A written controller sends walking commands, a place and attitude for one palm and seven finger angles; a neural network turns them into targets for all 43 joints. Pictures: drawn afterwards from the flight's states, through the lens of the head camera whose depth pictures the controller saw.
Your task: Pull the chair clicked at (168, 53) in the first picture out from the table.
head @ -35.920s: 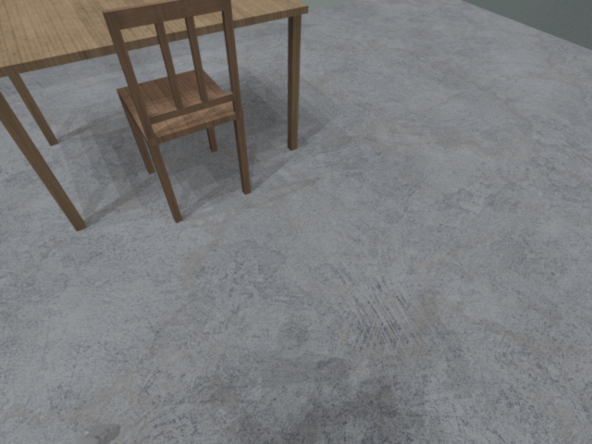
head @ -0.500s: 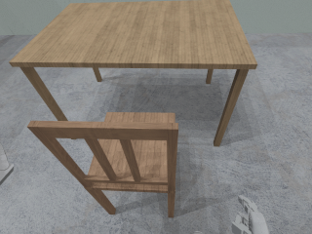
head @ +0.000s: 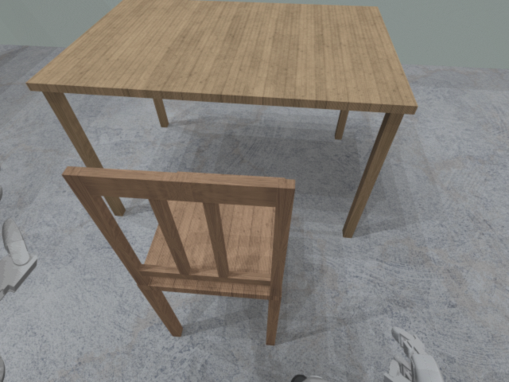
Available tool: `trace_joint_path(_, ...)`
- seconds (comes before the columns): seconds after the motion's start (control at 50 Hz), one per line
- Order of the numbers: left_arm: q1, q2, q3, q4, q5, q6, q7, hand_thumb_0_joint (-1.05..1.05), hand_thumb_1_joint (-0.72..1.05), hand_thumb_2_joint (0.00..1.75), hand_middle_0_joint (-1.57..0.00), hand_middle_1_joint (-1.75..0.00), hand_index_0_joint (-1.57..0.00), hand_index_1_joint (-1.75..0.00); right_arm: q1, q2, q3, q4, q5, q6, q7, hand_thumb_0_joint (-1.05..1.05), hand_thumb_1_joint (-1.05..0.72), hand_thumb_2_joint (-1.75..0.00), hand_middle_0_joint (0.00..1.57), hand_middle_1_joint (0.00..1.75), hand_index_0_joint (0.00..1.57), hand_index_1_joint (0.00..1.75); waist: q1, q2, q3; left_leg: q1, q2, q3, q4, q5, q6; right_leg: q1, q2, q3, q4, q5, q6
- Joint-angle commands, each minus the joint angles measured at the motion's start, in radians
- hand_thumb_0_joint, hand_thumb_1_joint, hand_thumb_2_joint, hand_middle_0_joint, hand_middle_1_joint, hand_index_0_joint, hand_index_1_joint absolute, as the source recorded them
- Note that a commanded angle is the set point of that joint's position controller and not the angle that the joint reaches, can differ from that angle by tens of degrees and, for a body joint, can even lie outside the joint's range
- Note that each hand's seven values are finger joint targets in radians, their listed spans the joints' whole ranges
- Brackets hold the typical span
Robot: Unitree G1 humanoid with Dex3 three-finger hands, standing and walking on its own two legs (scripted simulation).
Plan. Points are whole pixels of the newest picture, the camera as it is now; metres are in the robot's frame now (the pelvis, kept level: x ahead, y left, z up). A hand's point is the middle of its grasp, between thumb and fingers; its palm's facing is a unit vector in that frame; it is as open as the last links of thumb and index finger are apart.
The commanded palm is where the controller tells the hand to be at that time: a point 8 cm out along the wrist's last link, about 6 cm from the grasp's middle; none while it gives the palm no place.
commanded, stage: step back with the hand held close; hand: left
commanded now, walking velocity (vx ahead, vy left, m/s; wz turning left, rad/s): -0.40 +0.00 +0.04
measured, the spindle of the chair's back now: (173, 239) +0.39 +0.20 -0.07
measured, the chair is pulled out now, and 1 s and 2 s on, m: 0.33 0.33 0.33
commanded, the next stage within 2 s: stop stepping back and stand still in 1.00 s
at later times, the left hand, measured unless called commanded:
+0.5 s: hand (33, 282) +0.19 +0.26 +0.16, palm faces +0.38 -0.77 -0.52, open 7.4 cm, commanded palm +0.11 +0.30 +0.20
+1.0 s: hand (19, 351) +0.12 +0.23 +0.17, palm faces +0.24 -0.79 -0.56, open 7.4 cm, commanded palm +0.05 +0.28 +0.20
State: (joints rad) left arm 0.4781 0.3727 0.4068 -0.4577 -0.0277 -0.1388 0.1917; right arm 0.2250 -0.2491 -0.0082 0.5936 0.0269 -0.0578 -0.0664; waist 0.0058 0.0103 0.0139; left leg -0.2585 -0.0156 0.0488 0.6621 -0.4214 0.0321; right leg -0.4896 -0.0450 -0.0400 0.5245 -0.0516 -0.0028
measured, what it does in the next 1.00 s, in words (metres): steps on the spot: right foot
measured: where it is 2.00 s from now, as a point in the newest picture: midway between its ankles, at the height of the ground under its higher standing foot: outside the picture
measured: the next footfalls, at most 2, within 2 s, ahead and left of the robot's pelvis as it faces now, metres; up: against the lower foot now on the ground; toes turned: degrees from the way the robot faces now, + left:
right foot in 0.70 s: +0.03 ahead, -0.16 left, +0.00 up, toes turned -4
right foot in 1.14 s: -0.05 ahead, -0.16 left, +0.00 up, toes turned -7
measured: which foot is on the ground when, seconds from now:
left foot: down 0.00-1.00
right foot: down 0.00-0.48, up 0.50-0.68, down 0.70-0.94, up 0.96-1.00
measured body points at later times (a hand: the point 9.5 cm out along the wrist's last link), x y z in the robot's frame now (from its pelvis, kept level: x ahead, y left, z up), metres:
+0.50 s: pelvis -0.01 +0.00 +0.00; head +0.04 +0.01 +0.44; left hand +0.17 +0.30 +0.18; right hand +0.18 -0.24 -0.08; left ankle -0.03 +0.11 -0.72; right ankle +0.13 -0.12 -0.72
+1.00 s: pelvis -0.09 -0.02 +0.00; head -0.04 +0.02 +0.45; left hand +0.10 +0.27 +0.20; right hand +0.08 -0.27 -0.06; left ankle -0.06 +0.12 -0.72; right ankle -0.03 -0.15 -0.70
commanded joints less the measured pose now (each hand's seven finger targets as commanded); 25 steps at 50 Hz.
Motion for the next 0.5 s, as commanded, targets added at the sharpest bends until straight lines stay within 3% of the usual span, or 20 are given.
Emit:
trace_joint_path(0.0, -0.002, 0.233, 0.16, -0.257, 0.009, -0.068, 0.033, 0.0, 0.9, 0.9, -0.2, -0.3, -0.2, -0.3, -0.106, -0.108, -0.04, -0.173, 0.004, -0.051, -0.012, 0.0, -0.9, -0.9, 0.2, 0.3, 0.2, 0.3, 0.001, 0.024, -0.095, -0.287, 0.14, -0.148, -0.259, -0.204, 0.066, 0.295, -0.101, 0.159, -0.047, -0.286, -0.003)
trace_joint_path(0.06, 0.018, 0.25, 0.201, -0.318, 0.011, -0.081, 0.038, 0.0, 0.9, 0.9, -0.2, -0.3, -0.2, -0.3, -0.126, -0.103, -0.052, -0.17, 0.005, -0.07, -0.017, 0.0, -0.9, -0.9, 0.2, 0.3, 0.2, 0.3, 0.002, 0.148, -0.121, -0.349, 0.214, -0.196, -0.292, -0.036, 0.087, 0.363, -0.038, 0.083, 0.173, -0.033, 0.019)
trace_joint_path(0.1, 0.014, 0.231, 0.195, -0.354, 0.002, -0.083, 0.03, 0.0, 0.9, 0.9, -0.2, -0.3, -0.2, -0.3, -0.118, -0.093, -0.061, -0.159, -0.005, -0.081, -0.017, 0.0, -0.9, -0.9, 0.2, 0.3, 0.2, 0.3, -0.001, 0.13, -0.142, -0.28, 0.221, -0.179, -0.229, 0.211, 0.07, 0.326, -0.041, 0.077, 0.222, 0.11, 0.014)
trace_joint_path(0.12, 0.011, 0.23, 0.199, -0.351, -0.002, -0.085, 0.026, 0.0, 0.9, 0.9, -0.2, -0.3, -0.2, -0.3, -0.119, -0.088, -0.066, -0.151, -0.008, -0.086, -0.016, 0.0, -0.9, -0.9, 0.2, 0.3, 0.2, 0.3, -0.001, 0.121, -0.152, -0.25, 0.225, -0.167, -0.206, 0.279, 0.064, 0.311, -0.047, 0.082, 0.243, 0.093, 0.011)
trace_joint_path(0.14, 0.001, 0.217, 0.192, -0.337, -0.005, -0.09, 0.019, 0.0, 0.9, 0.9, -0.2, -0.3, -0.2, -0.3, -0.125, -0.086, -0.069, -0.145, -0.01, -0.092, -0.013, 0.0, -0.9, -0.9, 0.2, 0.3, 0.2, 0.3, 0.001, 0.136, -0.118, -0.262, 0.238, -0.168, -0.21, 0.272, 0.07, 0.283, -0.041, 0.089, 0.275, -0.009, 0.008)
trace_joint_path(0.16, 0.0, 0.223, 0.201, -0.323, -0.009, -0.089, 0.023, 0.0, 0.9, 0.9, -0.2, -0.3, -0.2, -0.3, -0.125, -0.085, -0.071, -0.131, -0.013, -0.096, -0.016, 0.0, -0.9, -0.9, 0.2, 0.3, 0.2, 0.3, -0.002, 0.15, -0.09, -0.236, 0.247, -0.174, -0.203, 0.341, 0.068, 0.236, -0.036, 0.093, 0.268, -0.035, 0.003)
trace_joint_path(0.2, -0.009, 0.19, 0.171, -0.297, -0.014, -0.083, 0.014, 0.0, 0.9, 0.9, -0.2, -0.3, -0.2, -0.3, -0.107, -0.081, -0.069, -0.112, -0.019, -0.096, -0.01, 0.0, -0.9, -0.9, 0.2, 0.3, 0.2, 0.3, -0.008, 0.113, -0.09, -0.161, 0.248, -0.152, -0.142, 0.485, 0.051, 0.211, -0.049, 0.099, 0.223, 0.004, -0.006)
trace_joint_path(0.24, -0.036, 0.185, 0.152, -0.27, -0.013, -0.074, 0.006, 0.0, 0.9, 0.9, -0.2, -0.3, -0.2, -0.3, -0.099, -0.083, -0.071, -0.109, -0.013, -0.085, -0.004, 0.0, -0.9, -0.9, 0.2, 0.3, 0.2, 0.3, -0.015, 0.029, -0.096, -0.156, 0.199, -0.107, -0.048, 0.389, 0.021, 0.228, -0.101, 0.153, 0.15, 0.184, -0.032)
trace_joint_path(0.26, -0.051, 0.198, 0.151, -0.254, -0.012, -0.067, 0.006, 0.0, 0.9, 0.9, -0.2, -0.3, -0.2, -0.3, -0.092, -0.082, -0.074, -0.107, -0.01, -0.073, -0.005, 0.0, -0.9, -0.9, 0.2, 0.3, 0.2, 0.3, -0.018, -0.056, -0.109, -0.163, 0.137, -0.079, 0.031, 0.25, -0.007, 0.234, -0.163, 0.243, 0.063, 0.324, -0.065)
trace_joint_path(0.28, -0.043, 0.197, 0.135, -0.23, -0.011, -0.06, 0.002, 0.0, 0.9, 0.9, -0.2, -0.3, -0.2, -0.3, -0.08, -0.078, -0.076, -0.108, -0.01, -0.059, -0.001, 0.0, -0.9, -0.9, 0.2, 0.3, 0.2, 0.3, -0.026, -0.156, -0.123, -0.151, 0.066, -0.044, 0.106, 0.066, -0.03, 0.222, -0.238, 0.337, -0.055, 0.328, -0.096)
trace_joint_path(0.3, -0.027, 0.202, 0.133, -0.219, -0.015, -0.051, 0.001, 0.0, 0.9, 0.9, -0.2, -0.3, -0.2, -0.3, -0.077, -0.074, -0.074, -0.113, -0.008, -0.045, 0.008, 0.0, -0.9, -0.9, 0.2, 0.3, 0.2, 0.3, -0.026, -0.243, -0.149, -0.126, 0.02, -0.037, 0.173, -0.093, -0.037, 0.214, -0.301, 0.391, -0.172, 0.217, -0.125)
trace_joint_path(0.32, -0.013, 0.22, 0.14, -0.23, -0.016, -0.043, 0.003, 0.0, 0.9, 0.9, -0.2, -0.3, -0.2, -0.3, -0.093, -0.073, -0.071, -0.119, -0.004, -0.033, 0.011, 0.0, -0.9, -0.9, 0.2, 0.3, 0.2, 0.3, -0.017, -0.251, -0.175, -0.111, 0.019, -0.048, 0.232, -0.174, -0.033, 0.217, -0.331, 0.395, -0.238, 0.067, -0.137)
trace_joint_path(0.34, 0.012, 0.241, 0.159, -0.24, -0.016, -0.036, 0.009, 0.0, 0.9, 0.9, -0.2, -0.3, -0.2, -0.3, -0.117, -0.064, -0.065, -0.125, 0.001, -0.023, 0.011, 0.0, -0.9, -0.9, 0.2, 0.3, 0.2, 0.3, -0.003, -0.236, -0.187, -0.105, 0.033, -0.061, 0.24, -0.193, -0.025, 0.213, -0.335, 0.374, -0.26, -0.068, -0.135)
trace_joint_path(0.36, 0.062, 0.277, 0.205, -0.23, -0.013, -0.032, 0.018, 0.0, 0.9, 0.9, -0.2, -0.3, -0.2, -0.3, -0.133, -0.061, -0.063, -0.124, 0.003, -0.013, 0.008, 0.0, -0.9, -0.9, 0.2, 0.3, 0.2, 0.3, 0.007, -0.191, -0.199, -0.11, 0.043, -0.06, 0.196, -0.191, -0.02, 0.22, -0.321, 0.351, -0.255, -0.114, -0.133)
trace_joint_path(0.4, 0.167, 0.26, 0.213, -0.287, -0.021, -0.047, 0.006, 0.0, 0.9, 0.9, -0.2, -0.3, -0.2, -0.3, -0.129, -0.045, -0.043, -0.135, 0.014, -0.002, 0.011, 0.0, -0.9, -0.9, 0.2, 0.3, 0.2, 0.3, 0.0, -0.143, -0.238, -0.042, 0.06, -0.041, -0.065, -0.088, -0.007, 0.222, -0.252, 0.226, -0.155, -0.053, -0.09)
trace_joint_path(0.42, 0.19, 0.265, 0.221, -0.326, -0.026, -0.066, 0.002, 0.0, 0.9, 0.9, -0.2, -0.3, -0.2, -0.3, -0.134, -0.051, -0.047, -0.138, 0.012, -0.001, 0.006, 0.0, -0.9, -0.9, 0.2, 0.3, 0.2, 0.3, -0.009, -0.069, -0.238, 0.0, 0.103, -0.073, -0.199, -0.01, 0.016, 0.185, -0.192, 0.169, -0.053, -0.048, -0.046)
trace_joint_path(0.44, 0.191, 0.262, 0.227, -0.368, -0.024, -0.086, 0.003, 0.0, 0.9, 0.9, -0.2, -0.3, -0.2, -0.3, -0.15, -0.072, -0.057, -0.142, 0.005, -0.009, -0.002, 0.0, -0.9, -0.9, 0.2, 0.3, 0.2, 0.3, -0.009, 0.101, -0.217, -0.014, 0.24, -0.236, -0.278, 0.07, 0.077, 0.115, -0.097, 0.097, 0.105, -0.078, 0.002)
trace_joint_path(0.46, 0.174, 0.29, 0.262, -0.414, -0.014, -0.097, 0.017, 0.0, 0.9, 0.9, -0.2, -0.3, -0.2, -0.3, -0.188, -0.083, -0.076, -0.143, -0.009, -0.024, -0.009, 0.0, -0.9, -0.9, 0.2, 0.3, 0.2, 0.3, -0.008, 0.314, -0.198, -0.088, 0.373, -0.332, -0.307, 0.232, 0.122, 0.101, -0.008, 0.031, 0.298, -0.224, 0.035)
trace_joint_path(0.48, 0.133, 0.273, 0.258, -0.422, -0.016, -0.095, 0.023, 0.0, 0.9, 0.9, -0.2, -0.3, -0.2, -0.3, -0.176, -0.042, -0.071, -0.127, -0.016, -0.048, -0.009, 0.0, -0.9, -0.9, 0.2, 0.3, 0.2, 0.3, -0.019, 0.324, -0.182, -0.122, 0.398, -0.266, -0.316, 0.34, 0.127, 0.047, 0.016, 0.061, 0.477, -0.393, 0.027)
